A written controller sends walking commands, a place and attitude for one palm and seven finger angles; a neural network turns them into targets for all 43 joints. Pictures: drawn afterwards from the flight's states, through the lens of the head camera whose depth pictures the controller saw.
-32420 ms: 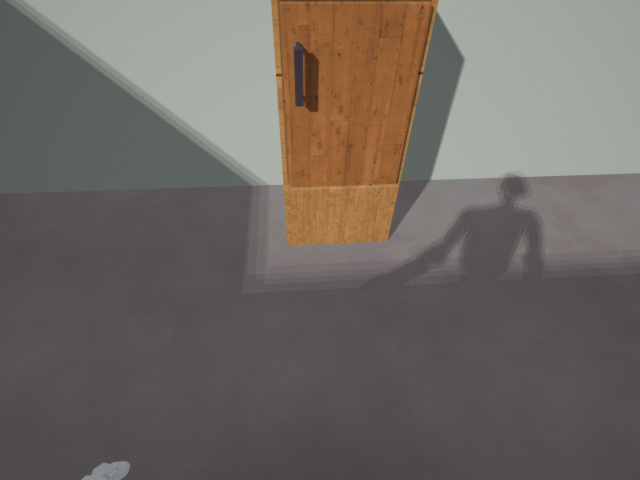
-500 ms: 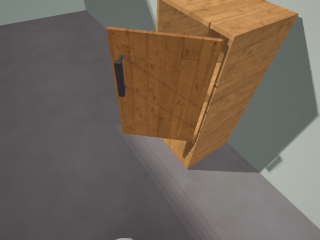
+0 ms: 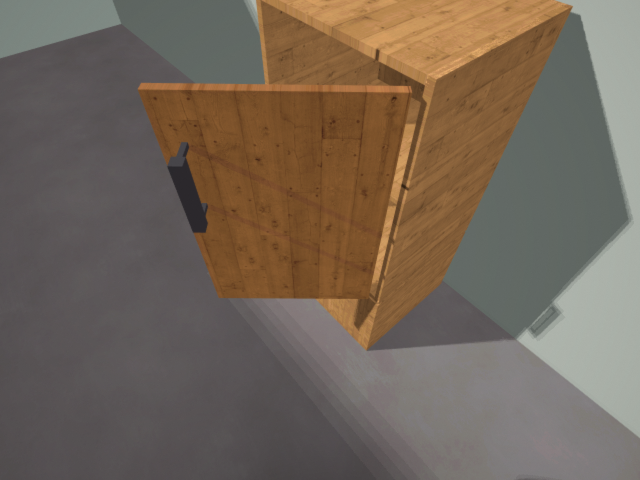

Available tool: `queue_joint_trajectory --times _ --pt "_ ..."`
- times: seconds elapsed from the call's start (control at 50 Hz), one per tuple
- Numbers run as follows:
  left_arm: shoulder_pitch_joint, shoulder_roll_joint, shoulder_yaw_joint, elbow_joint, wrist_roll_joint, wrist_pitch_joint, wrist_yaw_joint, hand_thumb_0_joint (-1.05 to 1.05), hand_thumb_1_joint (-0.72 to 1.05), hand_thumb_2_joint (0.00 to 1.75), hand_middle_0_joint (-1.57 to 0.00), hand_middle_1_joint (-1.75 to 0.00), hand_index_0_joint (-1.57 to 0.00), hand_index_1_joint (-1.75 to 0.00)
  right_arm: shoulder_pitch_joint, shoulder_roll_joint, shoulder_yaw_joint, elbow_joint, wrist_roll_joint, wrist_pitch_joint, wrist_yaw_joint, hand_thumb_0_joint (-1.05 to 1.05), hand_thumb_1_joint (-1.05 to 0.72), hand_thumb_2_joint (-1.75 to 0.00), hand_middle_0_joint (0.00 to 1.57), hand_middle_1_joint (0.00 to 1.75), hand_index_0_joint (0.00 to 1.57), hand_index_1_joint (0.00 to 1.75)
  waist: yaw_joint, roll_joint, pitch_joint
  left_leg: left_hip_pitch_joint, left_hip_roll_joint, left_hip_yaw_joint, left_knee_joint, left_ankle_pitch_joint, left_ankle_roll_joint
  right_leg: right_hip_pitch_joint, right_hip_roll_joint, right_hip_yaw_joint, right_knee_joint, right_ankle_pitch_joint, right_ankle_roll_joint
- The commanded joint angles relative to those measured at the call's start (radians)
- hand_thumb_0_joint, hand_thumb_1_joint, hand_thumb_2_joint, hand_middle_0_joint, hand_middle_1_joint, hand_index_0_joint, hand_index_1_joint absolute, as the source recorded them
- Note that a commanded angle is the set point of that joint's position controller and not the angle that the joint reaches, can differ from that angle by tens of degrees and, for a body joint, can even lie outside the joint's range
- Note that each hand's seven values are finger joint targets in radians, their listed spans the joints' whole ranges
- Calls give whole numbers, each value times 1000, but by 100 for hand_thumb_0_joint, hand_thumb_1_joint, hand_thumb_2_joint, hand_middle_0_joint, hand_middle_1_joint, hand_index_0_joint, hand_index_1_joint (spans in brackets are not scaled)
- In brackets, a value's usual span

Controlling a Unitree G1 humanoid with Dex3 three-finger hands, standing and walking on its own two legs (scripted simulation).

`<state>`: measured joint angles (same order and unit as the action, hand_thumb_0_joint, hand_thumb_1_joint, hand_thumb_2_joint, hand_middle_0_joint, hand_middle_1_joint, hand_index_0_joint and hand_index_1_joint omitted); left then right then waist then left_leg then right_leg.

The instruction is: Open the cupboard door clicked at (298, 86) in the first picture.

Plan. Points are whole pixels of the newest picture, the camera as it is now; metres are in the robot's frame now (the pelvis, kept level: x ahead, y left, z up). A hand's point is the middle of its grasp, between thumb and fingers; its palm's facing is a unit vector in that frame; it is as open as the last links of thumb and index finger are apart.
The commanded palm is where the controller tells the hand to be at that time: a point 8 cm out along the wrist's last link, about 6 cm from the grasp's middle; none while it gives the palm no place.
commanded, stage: come to a stop and stand still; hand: left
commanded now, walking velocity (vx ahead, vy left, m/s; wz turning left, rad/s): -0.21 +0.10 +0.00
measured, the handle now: (192, 189) +0.56 +0.24 +0.00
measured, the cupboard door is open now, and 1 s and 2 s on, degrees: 49 49 49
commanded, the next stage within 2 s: look again from close up in 1.82 s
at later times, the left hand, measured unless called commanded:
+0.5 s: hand out of the picture +0.00 +0.23 -0.17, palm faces +0.02 -0.96 -0.29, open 7.4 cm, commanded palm none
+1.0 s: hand out of the picture -0.05 +0.17 -0.17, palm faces +0.02 -0.98 -0.20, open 7.4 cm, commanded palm none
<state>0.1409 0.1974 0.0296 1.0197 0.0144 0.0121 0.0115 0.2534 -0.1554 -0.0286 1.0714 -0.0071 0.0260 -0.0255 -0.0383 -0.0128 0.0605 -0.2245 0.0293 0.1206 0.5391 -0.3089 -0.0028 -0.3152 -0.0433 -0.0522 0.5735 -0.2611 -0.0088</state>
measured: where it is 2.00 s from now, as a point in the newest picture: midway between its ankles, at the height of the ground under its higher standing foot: outside the picture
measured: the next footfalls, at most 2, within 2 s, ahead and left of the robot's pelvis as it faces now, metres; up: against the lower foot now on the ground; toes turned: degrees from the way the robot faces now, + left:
none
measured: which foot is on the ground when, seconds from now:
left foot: down 0.00-1.00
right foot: down 0.00-1.00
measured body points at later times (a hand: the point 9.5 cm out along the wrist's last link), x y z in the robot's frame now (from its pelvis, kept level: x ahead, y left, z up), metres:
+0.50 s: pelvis -0.04 +0.03 -0.01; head -0.05 +0.00 +0.44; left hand +0.00 +0.28 -0.14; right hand +0.04 -0.20 -0.16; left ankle -0.01 +0.12 -0.73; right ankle -0.02 -0.11 -0.73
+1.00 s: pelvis -0.06 +0.00 +0.00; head -0.06 -0.02 +0.45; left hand -0.05 +0.22 -0.15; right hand -0.10 -0.23 -0.16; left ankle -0.01 +0.12 -0.73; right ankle -0.02 -0.11 -0.73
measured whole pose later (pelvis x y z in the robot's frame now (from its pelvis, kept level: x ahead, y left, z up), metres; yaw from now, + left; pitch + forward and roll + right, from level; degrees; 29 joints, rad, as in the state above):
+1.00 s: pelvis -0.06 +0.00 +0.00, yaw +0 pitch -1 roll +1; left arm 0.31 0.14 0.01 1.05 0.02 0.01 0.01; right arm 0.39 -0.17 -0.01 1.06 -0.03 0.01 -0.01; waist -0.02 0.02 0.01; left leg -0.30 0.01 0.07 0.49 -0.19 0.01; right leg -0.31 0.00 -0.01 0.54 -0.22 -0.02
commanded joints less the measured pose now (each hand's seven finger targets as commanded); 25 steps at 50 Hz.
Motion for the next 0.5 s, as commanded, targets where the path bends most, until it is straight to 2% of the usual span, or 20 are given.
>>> queue_joint_trajectory --times 0.0,0.02,0.06,0.08,0.12,0.14,0.16,0.18,0.2,0.22,0.24,0.26,0.28,0.3,0.32,0.34,0.36,0.4,0.44,0.48 --pt "104 168 41 -30 -2 -9 30 0 90 90 -20 -30 -20 -30 79 -101 -29 -48 4 1 -10 0 -90 -90 20 30 20 30 48 -197 -167 -84 -9 -46 146 -72 -31 259 -264 201 -110 921 -162" --pt "96 172 44 -36 0 -6 33 0 90 90 -20 -30 -20 -30 61 -99 -30 -54 4 7 -11 0 -90 -90 20 30 20 30 57 -200 -152 -116 -14 -57 185 -177 -32 261 -288 219 -133 924 -188" --pt "60 168 52 -49 6 0 38 0 90 90 -20 -30 -20 -30 49 -86 -31 -60 4 14 -13 0 -90 -90 20 30 20 30 52 -145 -126 -107 -6 -78 173 -194 -32 227 -287 213 -150 826 -203" --pt "37 170 53 -54 6 2 36 0 90 90 -20 -30 -20 -30 62 -78 -29 -55 5 14 -10 0 -90 -90 20 30 20 30 38 -147 -118 -90 -2 -81 97 -150 -33 218 -267 189 -128 787 -182" --pt "16 155 49 -61 -3 5 27 0 90 90 -20 -30 -20 -30 111 -87 -28 -37 0 7 -7 0 -90 -90 20 30 20 30 12 -106 -124 44 20 -86 -95 120 -25 123 -203 146 -79 530 -104" --pt "21 115 44 -74 -8 12 20 0 90 90 -20 -30 -20 -30 105 -134 -34 -47 -11 0 -9 0 -90 -90 20 30 20 30 22 52 -105 66 131 -222 -160 247 24 20 -106 79 -26 258 -38" --pt "21 71 35 -83 -10 19 17 0 90 90 -20 -30 -20 -30 66 -171 -39 -70 -20 -5 -12 0 -90 -90 20 30 20 30 37 224 -80 -31 254 -335 -251 285 100 26 -15 0 65 -51 16" --pt "15 71 36 -81 -7 29 21 0 90 90 -20 -30 -20 -30 23 -189 -37 -83 -24 -2 -10 0 -90 -90 20 30 20 30 39 240 -45 -119 289 -366 -294 219 162 44 18 29 181 -218 16" --pt "23 76 40 -76 0 41 20 0 90 90 -20 -30 -20 -30 -11 -179 -33 -93 -24 -7 -12 0 -90 -90 20 30 20 30 42 245 -9 -158 275 -352 -328 123 174 25 23 53 280 -267 4" --pt "179 87 4 -38 -15 16 50 0 90 90 -20 -30 -20 -30 -137 -228 -55 -166 1 -35 -10 0 -90 -90 20 30 20 30 104 306 -98 -59 255 -220 -29 530 122 -8 -59 140 173 -168 -44" --pt "135 123 12 -74 0 -6 45 0 90 90 -20 -30 -20 -30 -88 -147 -35 -193 -10 -27 3 0 -90 -90 20 30 20 30 82 233 -140 -21 146 -155 12 460 80 18 -27 75 36 29 -35" --pt "115 131 17 -69 4 -22 33 0 90 90 -20 -30 -20 -30 -65 -127 -27 -206 -13 -25 6 0 -90 -90 20 30 20 30 70 167 -135 -2 99 -101 53 368 44 22 -56 139 -10 184 -45" --pt "82 144 20 -78 8 -36 35 0 90 90 -20 -30 -20 -30 12 -99 -22 -202 -14 -29 4 0 -90 -90 20 30 20 30 23 47 -147 -20 66 -98 86 300 21 37 -112 209 -22 303 -71" --pt "75 149 16 -90 6 -37 35 0 90 90 -20 -30 -20 -30 76 -97 -19 -198 -7 -36 3 0 -90 -90 20 30 20 30 -1 26 -172 18 51 -99 40 238 18 32 -131 192 -15 316 -87" --pt "60 136 9 -97 5 -25 30 0 90 90 -20 -30 -20 -30 85 -113 -22 -201 -7 -45 7 0 -90 -90 20 30 20 30 -10 129 -135 40 77 -154 -62 264 30 -11 -72 109 16 186 -55" --pt "71 112 5 -101 6 -11 29 0 90 90 -20 -30 -20 -30 78 -150 -27 -203 -10 -50 7 0 -90 -90 20 30 20 30 6 242 -109 17 161 -253 -153 345 56 -25 7 37 72 -52 -7" --pt "84 97 4 -96 11 -6 30 0 90 90 -20 -30 -20 -30 66 -175 -33 -205 -13 -48 1 0 -90 -90 20 30 20 30 17 248 -92 25 202 -294 -159 433 92 -47 36 20 116 -154 7" --pt "108 75 1 -78 5 3 28 0 90 90 -20 -30 -20 -30 41 -184 -34 -215 -15 -47 -6 0 -90 -90 20 30 20 30 34 126 -59 -16 229 -291 -191 328 136 -46 15 37 154 -203 3" --pt "156 57 -4 -59 7 -2 21 0 90 90 -20 -30 -20 -30 -23 -176 -29 -228 -14 -40 1 0 -90 -90 20 30 20 30 68 43 -20 -115 168 -229 -180 41 110 26 4 54 20 -54 -3" --pt "157 88 -6 -58 11 -15 17 0 90 90 -20 -30 -20 -30 -26 -129 -24 -227 -10 -30 9 0 -90 -90 20 30 20 30 47 -27 16 -114 66 -154 -129 -109 59 -15 -48 163 -122 -63 -33"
